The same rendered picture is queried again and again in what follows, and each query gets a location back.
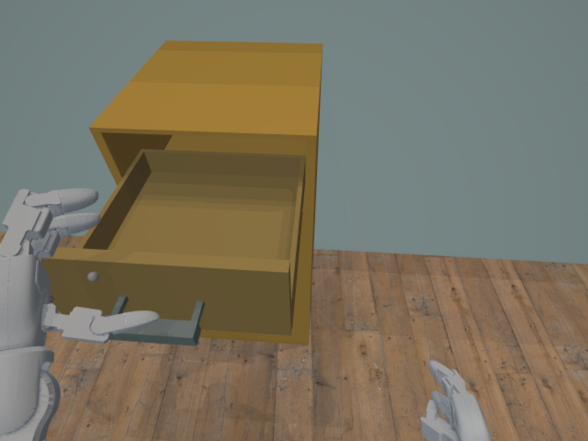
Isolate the handle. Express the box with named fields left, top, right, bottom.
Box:
left=105, top=295, right=205, bottom=346

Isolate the drawer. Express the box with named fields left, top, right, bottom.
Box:
left=41, top=149, right=306, bottom=335

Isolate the cabinet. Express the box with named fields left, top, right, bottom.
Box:
left=89, top=40, right=322, bottom=345

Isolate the left robot forearm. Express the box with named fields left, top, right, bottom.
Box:
left=0, top=346, right=61, bottom=441

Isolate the robot left hand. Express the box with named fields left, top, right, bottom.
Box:
left=0, top=188, right=160, bottom=351

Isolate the robot right hand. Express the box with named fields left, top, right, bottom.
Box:
left=421, top=360, right=492, bottom=441

